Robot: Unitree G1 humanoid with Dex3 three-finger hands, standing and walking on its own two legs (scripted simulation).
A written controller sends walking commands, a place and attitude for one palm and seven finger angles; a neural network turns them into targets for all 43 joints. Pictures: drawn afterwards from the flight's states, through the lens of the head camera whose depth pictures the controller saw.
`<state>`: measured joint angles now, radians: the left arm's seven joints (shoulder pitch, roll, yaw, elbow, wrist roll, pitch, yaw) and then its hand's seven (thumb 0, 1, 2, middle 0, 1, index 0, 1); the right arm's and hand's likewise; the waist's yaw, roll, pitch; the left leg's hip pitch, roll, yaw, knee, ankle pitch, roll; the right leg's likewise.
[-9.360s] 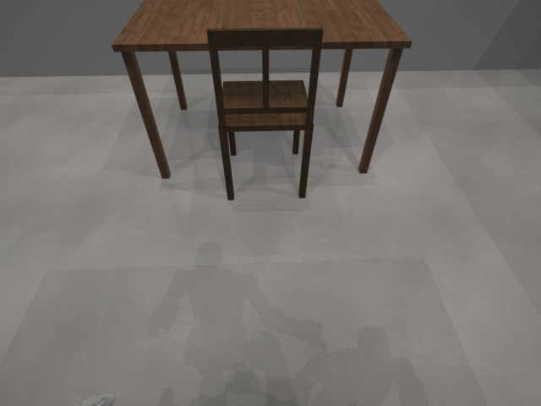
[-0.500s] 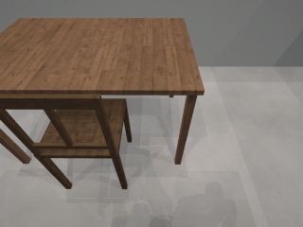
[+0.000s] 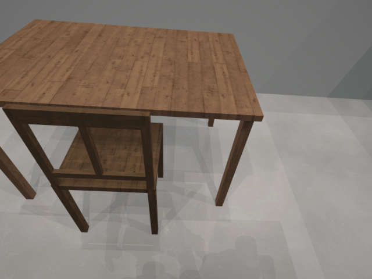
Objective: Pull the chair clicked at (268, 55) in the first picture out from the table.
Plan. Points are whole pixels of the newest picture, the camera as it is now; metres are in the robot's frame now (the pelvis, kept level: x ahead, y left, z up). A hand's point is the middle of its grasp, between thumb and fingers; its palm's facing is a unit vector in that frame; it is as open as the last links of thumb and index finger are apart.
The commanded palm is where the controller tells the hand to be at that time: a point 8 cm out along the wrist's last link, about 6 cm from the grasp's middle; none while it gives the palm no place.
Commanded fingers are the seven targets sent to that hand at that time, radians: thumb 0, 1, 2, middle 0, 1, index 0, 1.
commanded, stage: look again from close up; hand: left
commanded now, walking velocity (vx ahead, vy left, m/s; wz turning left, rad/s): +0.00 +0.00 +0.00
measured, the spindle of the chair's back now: (92, 151) +0.51 +0.35 -0.11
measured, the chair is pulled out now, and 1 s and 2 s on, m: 0.00 0.00 0.00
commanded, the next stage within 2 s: none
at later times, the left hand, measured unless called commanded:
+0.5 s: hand out of the picture -0.06 +0.15 -0.18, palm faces +0.02 -0.99 -0.14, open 7.4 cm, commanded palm none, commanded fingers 0.00 0.90 0.90 -0.20 -0.30 -0.20 -0.30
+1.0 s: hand out of the picture -0.02 +0.12 -0.18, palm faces +0.02 -0.99 -0.13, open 7.4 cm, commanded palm none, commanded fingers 0.00 0.90 0.90 -0.20 -0.30 -0.20 -0.30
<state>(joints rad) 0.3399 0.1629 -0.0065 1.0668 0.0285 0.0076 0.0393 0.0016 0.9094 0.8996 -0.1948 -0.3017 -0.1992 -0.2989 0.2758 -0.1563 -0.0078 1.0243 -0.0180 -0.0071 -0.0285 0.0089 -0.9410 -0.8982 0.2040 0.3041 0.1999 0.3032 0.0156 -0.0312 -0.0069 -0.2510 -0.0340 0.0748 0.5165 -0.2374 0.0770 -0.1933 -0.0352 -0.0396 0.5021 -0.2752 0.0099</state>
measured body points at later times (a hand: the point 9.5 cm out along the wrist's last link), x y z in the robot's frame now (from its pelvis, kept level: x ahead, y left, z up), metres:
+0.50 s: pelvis -0.01 +0.01 +0.00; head -0.01 +0.02 +0.45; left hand -0.06 +0.21 -0.16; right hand -0.02 -0.21 -0.15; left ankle +0.03 +0.07 -0.74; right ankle +0.00 -0.14 -0.73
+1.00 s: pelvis +0.01 -0.03 +0.00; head +0.01 -0.02 +0.45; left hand -0.02 +0.17 -0.16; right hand -0.01 -0.24 -0.15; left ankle +0.03 +0.07 -0.74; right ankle +0.00 -0.14 -0.74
